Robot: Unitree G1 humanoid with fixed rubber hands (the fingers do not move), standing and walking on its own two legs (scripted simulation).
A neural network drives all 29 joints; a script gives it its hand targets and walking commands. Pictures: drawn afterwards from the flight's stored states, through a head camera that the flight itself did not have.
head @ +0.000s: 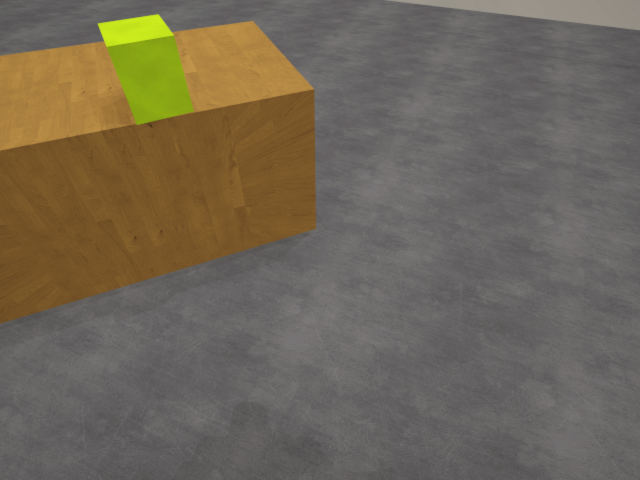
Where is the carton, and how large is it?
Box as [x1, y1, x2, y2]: [98, 14, 193, 124]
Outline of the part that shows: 158,14 98,23 137,124 193,111 174,37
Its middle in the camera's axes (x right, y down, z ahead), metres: -0.51 -0.51 +1.13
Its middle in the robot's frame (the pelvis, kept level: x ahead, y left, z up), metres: +1.19 +0.57 -0.01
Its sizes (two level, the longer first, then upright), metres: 0.195 0.170 0.219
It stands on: a pedestal, 0.66 m high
